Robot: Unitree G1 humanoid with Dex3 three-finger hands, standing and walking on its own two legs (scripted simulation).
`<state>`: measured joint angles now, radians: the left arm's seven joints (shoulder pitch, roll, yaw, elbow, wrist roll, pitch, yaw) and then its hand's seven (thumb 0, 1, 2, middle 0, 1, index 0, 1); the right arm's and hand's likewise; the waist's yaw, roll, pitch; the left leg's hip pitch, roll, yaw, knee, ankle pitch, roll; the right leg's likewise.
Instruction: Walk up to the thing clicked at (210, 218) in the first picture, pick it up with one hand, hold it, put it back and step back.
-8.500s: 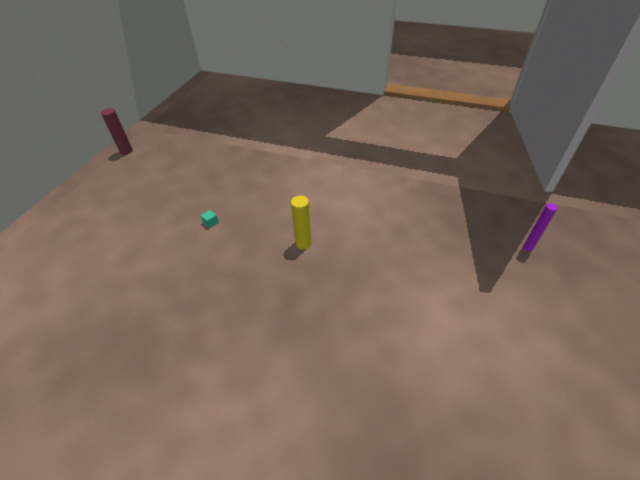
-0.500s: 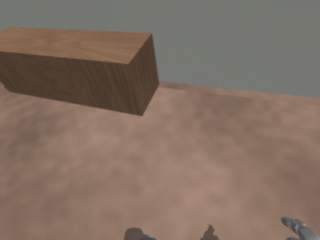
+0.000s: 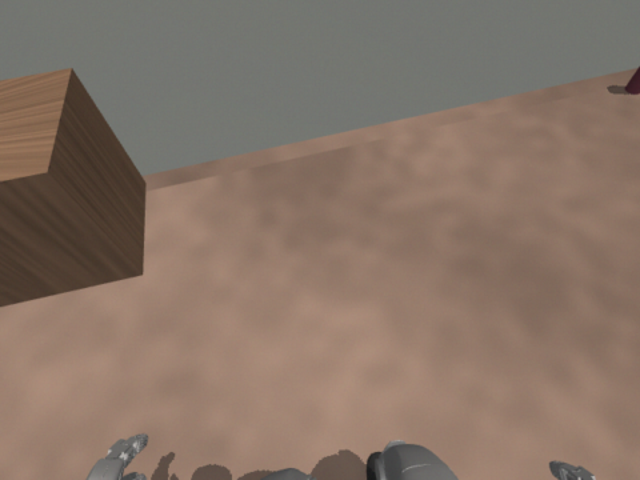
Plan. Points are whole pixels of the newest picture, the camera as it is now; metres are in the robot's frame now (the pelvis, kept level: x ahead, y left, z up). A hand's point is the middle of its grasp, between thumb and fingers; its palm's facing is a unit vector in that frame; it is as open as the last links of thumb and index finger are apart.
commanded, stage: walk up
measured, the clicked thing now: out of the picture +0.82 -1.34 -0.72
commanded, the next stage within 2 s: none
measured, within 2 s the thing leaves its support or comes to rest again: neither
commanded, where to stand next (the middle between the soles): +0.02 -0.06 m, yaw -67 degrees
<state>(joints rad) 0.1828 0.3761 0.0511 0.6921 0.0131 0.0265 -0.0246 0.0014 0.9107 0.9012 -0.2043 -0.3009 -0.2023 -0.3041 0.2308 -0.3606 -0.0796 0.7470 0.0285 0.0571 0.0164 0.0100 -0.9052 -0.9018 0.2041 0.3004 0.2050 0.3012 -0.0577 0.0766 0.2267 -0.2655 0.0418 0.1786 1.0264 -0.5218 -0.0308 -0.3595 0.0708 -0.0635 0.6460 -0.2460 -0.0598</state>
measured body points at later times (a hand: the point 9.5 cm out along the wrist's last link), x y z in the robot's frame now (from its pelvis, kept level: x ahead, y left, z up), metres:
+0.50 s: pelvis +0.01 +0.07 +0.01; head +0.07 +0.04 +0.45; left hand +0.27 +0.32 -0.09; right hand -0.08 -0.30 -0.07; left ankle +0.09 +0.21 -0.71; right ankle -0.06 -0.08 -0.69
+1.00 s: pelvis -0.02 +0.00 +0.00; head +0.02 -0.01 +0.45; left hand +0.30 +0.11 -0.11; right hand -0.25 -0.24 -0.09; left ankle +0.09 +0.05 -0.71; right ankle -0.10 -0.08 -0.66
